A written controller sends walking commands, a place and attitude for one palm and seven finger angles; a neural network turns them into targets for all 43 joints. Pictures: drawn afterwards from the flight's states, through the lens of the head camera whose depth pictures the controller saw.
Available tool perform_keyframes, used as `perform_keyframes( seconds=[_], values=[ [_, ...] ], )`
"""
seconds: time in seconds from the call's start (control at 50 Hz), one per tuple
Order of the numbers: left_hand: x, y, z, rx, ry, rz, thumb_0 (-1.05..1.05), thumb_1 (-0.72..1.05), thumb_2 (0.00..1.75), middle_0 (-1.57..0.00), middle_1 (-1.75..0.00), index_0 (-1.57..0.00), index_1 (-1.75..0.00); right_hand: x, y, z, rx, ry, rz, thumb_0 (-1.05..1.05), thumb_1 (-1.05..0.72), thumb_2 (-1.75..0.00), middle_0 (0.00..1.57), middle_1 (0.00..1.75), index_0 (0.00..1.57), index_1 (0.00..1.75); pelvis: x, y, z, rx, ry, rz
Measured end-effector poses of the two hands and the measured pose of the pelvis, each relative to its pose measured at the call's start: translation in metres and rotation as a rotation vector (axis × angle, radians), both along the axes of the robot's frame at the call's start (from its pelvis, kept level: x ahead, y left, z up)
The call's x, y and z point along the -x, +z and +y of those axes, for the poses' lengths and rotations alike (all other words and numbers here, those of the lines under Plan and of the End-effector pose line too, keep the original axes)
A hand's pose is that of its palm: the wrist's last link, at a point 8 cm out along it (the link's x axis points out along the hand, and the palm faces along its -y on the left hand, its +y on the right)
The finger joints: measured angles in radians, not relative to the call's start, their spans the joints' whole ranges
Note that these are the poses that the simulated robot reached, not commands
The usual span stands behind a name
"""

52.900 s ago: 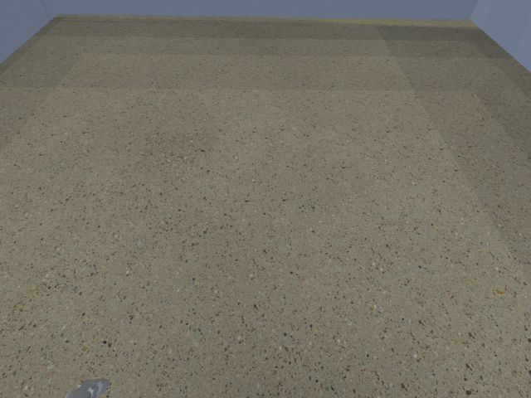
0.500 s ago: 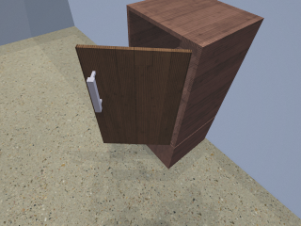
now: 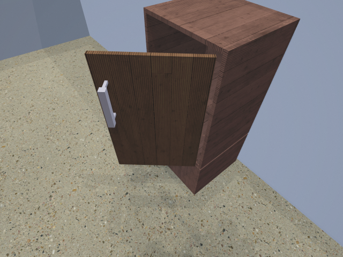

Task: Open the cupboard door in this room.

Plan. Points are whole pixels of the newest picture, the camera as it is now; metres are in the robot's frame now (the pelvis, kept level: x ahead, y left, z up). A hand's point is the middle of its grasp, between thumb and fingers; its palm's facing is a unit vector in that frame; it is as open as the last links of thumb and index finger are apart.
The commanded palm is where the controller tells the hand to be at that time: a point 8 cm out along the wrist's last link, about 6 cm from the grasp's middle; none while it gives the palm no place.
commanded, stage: come to a stop and stand still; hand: left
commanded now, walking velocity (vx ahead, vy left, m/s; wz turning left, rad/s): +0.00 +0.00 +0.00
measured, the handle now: (108, 104) +0.58 +0.23 +0.00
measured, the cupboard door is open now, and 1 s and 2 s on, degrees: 50 50 50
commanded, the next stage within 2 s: look again from close up in 0.80 s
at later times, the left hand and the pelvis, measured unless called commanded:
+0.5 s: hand out of the picture -0.01 +0.15 -0.15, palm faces +0.03 -0.98 -0.20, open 7.3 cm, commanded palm none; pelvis +0.00 -0.03 +0.02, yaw +0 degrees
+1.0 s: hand out of the picture +0.03 +0.15 -0.15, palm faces +0.03 -0.98 -0.22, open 7.2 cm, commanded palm none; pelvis +0.01 -0.03 +0.02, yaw +0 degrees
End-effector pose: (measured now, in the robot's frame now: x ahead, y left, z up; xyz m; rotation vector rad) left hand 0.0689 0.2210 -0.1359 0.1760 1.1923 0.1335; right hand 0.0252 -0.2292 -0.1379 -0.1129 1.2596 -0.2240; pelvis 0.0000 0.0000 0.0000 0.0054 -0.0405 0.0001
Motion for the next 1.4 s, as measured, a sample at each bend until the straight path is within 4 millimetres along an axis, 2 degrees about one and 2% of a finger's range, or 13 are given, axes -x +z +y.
perform_keyframes(
  seconds=[0.1, 0.2, 0.28, 0.36, 0.44, 0.52, 0.62, 0.7, 0.82, 0.94, 1.16, 1.4],
  values=[
    [0.028, 0.006, 0.005, -0.011, 0.014, 0.040, 0.00, 0.93, 0.90, -0.20, -0.30, -0.20, -0.30, -0.011, 0.010, -0.013, 0.021, 0.046, -0.070, 0.01, -0.92, -0.90, 0.20, 0.30, 0.20, 0.30, 0.006, 0.005, -0.002, -0.004, -0.014, -0.004],
    [0.059, 0.013, 0.004, -0.021, 0.039, 0.091, 0.00, 0.92, 0.90, -0.20, -0.30, -0.20, -0.30, -0.013, 0.013, -0.020, 0.013, 0.078, -0.071, 0.01, -0.92, -0.90, 0.20, 0.30, 0.20, 0.30, 0.008, 0.011, -0.008, -0.006, -0.009, -0.002],
    [0.079, 0.015, -0.002, -0.021, 0.056, 0.141, 0.01, 0.92, 0.90, -0.20, -0.30, -0.20, -0.30, -0.005, 0.013, -0.023, 0.000, 0.090, -0.036, 0.00, -0.91, -0.90, 0.20, 0.30, 0.20, 0.30, 0.008, 0.014, -0.014, -0.008, -0.003, 0.006],
    [0.088, 0.016, -0.010, -0.013, 0.065, 0.178, 0.01, 0.91, 0.90, -0.20, -0.30, -0.20, -0.30, 0.010, 0.010, -0.025, -0.013, 0.087, 0.020, 0.00, -0.91, -0.90, 0.20, 0.30, 0.20, 0.30, 0.006, 0.016, -0.019, -0.008, 0.002, 0.012],
    [0.087, 0.015, -0.020, -0.002, 0.066, 0.187, 0.01, 0.91, 0.90, -0.20, -0.30, -0.20, -0.30, 0.029, 0.008, -0.024, -0.027, 0.074, 0.087, 0.00, -0.91, -0.90, 0.20, 0.30, 0.20, 0.30, 0.004, 0.017, -0.023, -0.007, 0.007, 0.015],
    [0.077, 0.014, -0.029, 0.010, 0.058, 0.177, 0.01, 0.91, 0.90, -0.20, -0.30, -0.20, -0.30, 0.047, 0.007, -0.022, -0.042, 0.058, 0.149, 0.00, -0.91, -0.90, 0.20, 0.30, 0.20, 0.30, 0.001, 0.018, -0.027, -0.006, 0.009, 0.015],
    [0.065, 0.013, -0.029, 0.000, 0.049, 0.165, 0.02, 0.93, 0.90, -0.20, -0.30, -0.20, -0.30, 0.064, 0.007, -0.017, -0.059, 0.035, 0.198, 0.00, -0.91, -0.90, 0.20, 0.30, 0.20, 0.30, -0.003, 0.018, -0.031, -0.005, 0.008, 0.014],
    [0.055, 0.014, -0.028, -0.007, 0.045, 0.145, 0.02, 0.94, 0.90, -0.20, -0.30, -0.20, -0.30, 0.070, 0.006, -0.013, -0.068, 0.026, 0.217, 0.00, -0.91, -0.90, 0.20, 0.30, 0.20, 0.30, -0.005, 0.018, -0.032, -0.004, 0.008, 0.012],
    [0.045, 0.015, -0.027, -0.014, 0.043, 0.122, 0.01, 0.94, 0.90, -0.20, -0.30, -0.20, -0.30, 0.066, 0.006, -0.010, -0.075, 0.023, 0.210, 0.00, -0.91, -0.90, 0.20, 0.30, 0.20, 0.30, -0.006, 0.018, -0.033, -0.004, 0.008, 0.009],
    [0.044, 0.015, -0.026, -0.013, 0.046, 0.117, 0.01, 0.94, 0.90, -0.20, -0.30, -0.20, -0.30, 0.056, 0.005, -0.010, -0.071, 0.029, 0.183, 0.00, -0.91, -0.90, 0.20, 0.30, 0.20, 0.30, -0.007, 0.018, -0.032, -0.003, 0.007, 0.007],
    [0.059, 0.012, -0.027, 0.005, 0.061, 0.155, 0.01, 0.94, 0.90, -0.20, -0.30, -0.20, -0.30, 0.041, 0.008, -0.011, -0.054, 0.044, 0.159, 0.00, -0.91, -0.90, 0.20, 0.30, 0.20, 0.30, -0.009, 0.019, -0.028, 0.000, 0.007, 0.007],
    [0.073, 0.008, -0.034, 0.037, 0.068, 0.203, 0.01, 0.93, 0.90, -0.20, -0.30, -0.20, -0.30, 0.042, 0.010, -0.006, -0.047, 0.039, 0.175, 0.00, -0.91, -0.90, 0.20, 0.30, 0.20, 0.30, -0.013, 0.019, -0.024, 0.003, 0.004, 0.007]
  ],
)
